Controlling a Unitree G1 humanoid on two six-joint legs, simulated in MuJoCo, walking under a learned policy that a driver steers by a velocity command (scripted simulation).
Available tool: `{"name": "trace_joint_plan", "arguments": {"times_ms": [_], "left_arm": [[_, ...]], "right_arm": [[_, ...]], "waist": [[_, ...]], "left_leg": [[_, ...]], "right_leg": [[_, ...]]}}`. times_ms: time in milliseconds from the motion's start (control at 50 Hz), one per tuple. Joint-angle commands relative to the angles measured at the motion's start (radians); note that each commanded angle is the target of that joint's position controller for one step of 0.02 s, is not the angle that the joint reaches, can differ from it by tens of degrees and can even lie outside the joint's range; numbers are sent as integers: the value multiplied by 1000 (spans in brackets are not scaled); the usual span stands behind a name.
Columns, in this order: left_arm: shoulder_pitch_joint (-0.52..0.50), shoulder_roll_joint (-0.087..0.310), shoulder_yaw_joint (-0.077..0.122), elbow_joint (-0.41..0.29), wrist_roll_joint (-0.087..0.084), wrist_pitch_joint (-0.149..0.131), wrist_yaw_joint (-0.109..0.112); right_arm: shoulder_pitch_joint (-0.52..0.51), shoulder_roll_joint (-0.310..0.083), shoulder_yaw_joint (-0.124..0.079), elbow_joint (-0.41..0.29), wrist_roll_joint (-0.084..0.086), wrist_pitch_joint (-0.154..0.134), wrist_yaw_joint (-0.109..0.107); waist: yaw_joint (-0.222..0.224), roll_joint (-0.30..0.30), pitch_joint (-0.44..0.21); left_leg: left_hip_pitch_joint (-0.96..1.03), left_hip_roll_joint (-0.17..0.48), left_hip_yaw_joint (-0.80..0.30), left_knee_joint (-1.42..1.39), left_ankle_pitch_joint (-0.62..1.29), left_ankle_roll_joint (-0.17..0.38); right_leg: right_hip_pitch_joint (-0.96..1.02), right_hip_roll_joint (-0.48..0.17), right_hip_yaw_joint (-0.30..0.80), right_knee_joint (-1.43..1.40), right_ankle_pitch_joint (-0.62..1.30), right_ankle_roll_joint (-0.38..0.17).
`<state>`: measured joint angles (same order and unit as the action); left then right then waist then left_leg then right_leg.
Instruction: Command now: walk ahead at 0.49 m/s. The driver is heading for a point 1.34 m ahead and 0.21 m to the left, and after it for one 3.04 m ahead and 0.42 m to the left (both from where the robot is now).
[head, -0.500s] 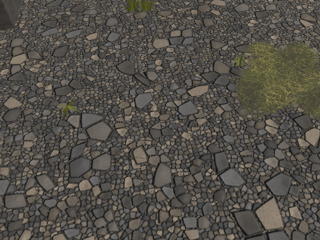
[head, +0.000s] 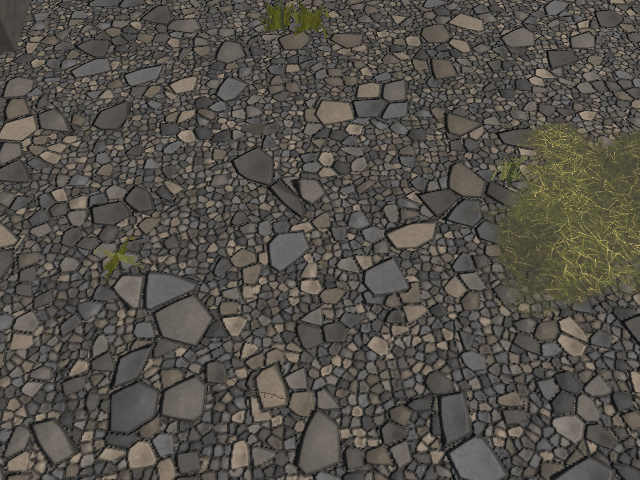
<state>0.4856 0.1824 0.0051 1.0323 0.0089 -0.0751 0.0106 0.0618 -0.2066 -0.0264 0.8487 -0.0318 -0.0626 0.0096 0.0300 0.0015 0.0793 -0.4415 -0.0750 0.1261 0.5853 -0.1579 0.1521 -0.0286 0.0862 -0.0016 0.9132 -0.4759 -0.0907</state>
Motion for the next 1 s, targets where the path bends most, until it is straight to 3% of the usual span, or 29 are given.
{"name": "trace_joint_plan", "arguments": {"times_ms": [20, 40, 80, 100, 140, 180, 280, 400, 460, 480, 500, 520, 540, 560, 580, 600, 640, 660, 700, 740, 840, 940, 1000], "left_arm": [[-46, 150, 35, -108, 9, -15, -9], [-90, 146, 37, -114, 13, -18, -13], [-66, 100, 32, -104, 27, 5, -23], [-60, 74, 28, -99, 28, 16, -28], [-98, 63, 28, -113, 29, 27, -35], [-201, 76, 30, -147, 29, 34, -39], [-413, 71, 23, -208, 14, 33, -43], [-572, 75, 18, -258, 12, 25, -41], [-518, 93, 28, -252, 12, 12, -34], [-424, 108, 37, -222, 13, 6, -27], [-256, 128, 51, -164, 18, -3, -18], [-75, 187, 73, -115, 41, -13, -6], [37, 297, 103, -103, 62, -11, -2], [-9, 254, 98, -99, 22, 3, -16], [-126, 209, 85, -108, 3, 5, -20], [-198, 147, 71, -119, 1, -3, -26], [-226, 79, 50, -97, 2, -15, -21], [-205, 70, 46, -83, 3, -22, -19], [-148, 94, 49, -53, 0, -35, -17], [-111, 115, 52, -37, 0, -38, -17], [-21, 109, 41, -11, 0, -35, -15], [67, 120, 40, 25, 11, -30, -1], [57, 134, 45, 35, 20, -24, 9]], "right_arm": [[237, -155, -53, 49, 30, 4, 0], [194, -104, -41, 49, 25, -5, 5], [213, -55, -23, 83, 20, -24, 0], [237, -51, -19, 100, 21, -34, -1], [284, -79, -23, 128, 24, -49, -2], [321, -98, -24, 144, 25, -50, -1], [424, -93, -14, 172, 28, -46, -3], [514, -102, -8, 210, 10, -38, -20], [474, -122, -13, 215, 5, -35, -30], [459, -132, -15, 215, 5, -34, -31], [438, -136, -16, 214, 11, -31, -29], [422, -121, -9, 191, 20, -35, -26], [519, -17, 12, 164, 61, -35, -15], [504, -103, -15, 181, 35, -34, -17], [413, -112, -23, 150, 25, -33, -15], [353, -95, -20, 134, 20, -37, -10], [344, -60, -19, 134, -1, -16, -1], [359, -38, -17, 141, -6, -3, 7], [334, -32, -19, 127, -7, 11, 16], [247, -40, -21, 95, -7, 20, 20], [24, -36, -10, 22, 8, 18, 22], [-111, -45, -5, -24, 11, 12, 19], [-110, -59, -12, -36, 11, -1, 16]], "waist": [[-85, 41, -106], [-61, -7, -36], [-1, -5, -12], [9, 2, -12], [15, 17, 0], [0, 27, 25], [-63, 44, 31], [-110, 66, 38], [-57, 77, 16], [-16, 83, -31], [56, 62, -114], [124, 27, -224], [102, -193, -380], [88, -114, -378], [34, -78, -199], [12, -36, -109], [-49, -49, -41], [-62, -56, -45], [-74, -53, -39], [-67, -54, -11], [-15, -60, 24], [26, -68, 40], [3, -66, 36]], "left_leg": [[509, 414, -675, -373, -339, 204], [385, 376, -589, -414, -242, 173], [244, 306, -435, -444, -60, 118], [221, 289, -388, -455, -2, 109], [207, 267, -317, -475, 74, 103], [224, 249, -273, -501, 101, 90], [330, 213, -200, -482, 281, 29], [541, 263, -198, -405, 442, 44], [581, 288, -179, -298, 682, 33], [572, 282, -168, -197, 808, 20], [525, 251, -138, -21, 823, 2], [330, 217, -117, 220, 579, -15], [-35, 50, -35, 634, -26, -70], [-149, 16, -163, 756, -342, -53], [-206, 80, -183, 751, -249, -47], [-187, 115, -178, 695, -176, -49], [-98, 159, -169, 593, -125, -66], [-67, 160, -159, 574, -114, -75], [-87, 164, -138, 542, -82, -89], [-156, 180, -119, 480, -10, -104], [-198, 171, -75, 209, 149, -125], [-206, 139, -55, 51, 144, -99], [-157, 113, -49, -14, 40, -61]], "right_leg": [[-609, -84, 74, 462, 132, -26], [-571, -112, 65, 404, 175, -27], [-464, -152, 64, 316, 195, -6], [-441, -160, 55, 284, 198, 6], [-474, -178, 28, 224, 234, 24], [-555, -200, 3, 144, 316, 41], [-616, -187, -50, -112, 492, 66], [-636, -138, -76, -290, 453, 42], [-509, -94, -87, -363, 333, -5], [-387, -60, -97, -390, 303, -25], [-188, -36, -107, -456, 344, -52], [88, -164, 26, -454, 309, -99], [396, -482, 504, -501, 220, -238], [351, -503, 688, -616, 223, -260], [196, -459, 515, -642, 191, -224], [55, -417, 402, -687, 259, -194], [-109, -326, 245, -738, 371, -127], [-136, -308, 202, -749, 420, -119], [-145, -290, 151, -764, 513, -124], [-139, -276, 116, -791, 524, -122], [-82, -246, 59, -802, 617, -100], [79, -291, 58, -766, 691, -110], [156, -321, 50, -690, 838, -103]]}}
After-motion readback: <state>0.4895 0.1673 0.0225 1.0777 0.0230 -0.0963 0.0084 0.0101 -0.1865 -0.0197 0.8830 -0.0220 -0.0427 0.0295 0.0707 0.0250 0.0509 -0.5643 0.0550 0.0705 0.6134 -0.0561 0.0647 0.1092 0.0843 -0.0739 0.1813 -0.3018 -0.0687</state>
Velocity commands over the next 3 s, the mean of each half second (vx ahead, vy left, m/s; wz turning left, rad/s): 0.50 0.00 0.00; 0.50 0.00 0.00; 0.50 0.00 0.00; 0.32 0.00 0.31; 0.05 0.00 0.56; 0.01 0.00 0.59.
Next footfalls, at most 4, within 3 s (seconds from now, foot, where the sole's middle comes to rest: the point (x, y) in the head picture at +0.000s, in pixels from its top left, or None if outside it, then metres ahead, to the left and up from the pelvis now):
0.52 right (406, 477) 0.45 -0.12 -0.75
1.06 left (319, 341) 0.75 0.06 -0.75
1.64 right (390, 238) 1.05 -0.11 -0.75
2.14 left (312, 222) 1.10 0.09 -0.75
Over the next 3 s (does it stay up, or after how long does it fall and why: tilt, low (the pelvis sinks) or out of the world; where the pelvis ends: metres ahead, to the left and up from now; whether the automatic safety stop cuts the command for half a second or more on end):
stays up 1.02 -0.05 0.03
